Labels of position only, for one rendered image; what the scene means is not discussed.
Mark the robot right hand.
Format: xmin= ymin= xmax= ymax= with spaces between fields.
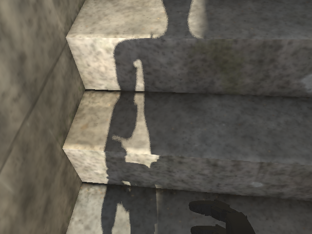
xmin=188 ymin=199 xmax=255 ymax=234

